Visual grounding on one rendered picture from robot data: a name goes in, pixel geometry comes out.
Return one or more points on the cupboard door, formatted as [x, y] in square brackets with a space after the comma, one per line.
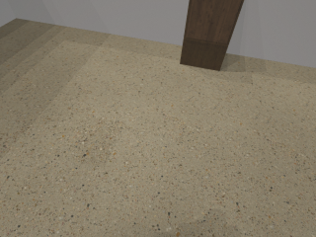
[212, 20]

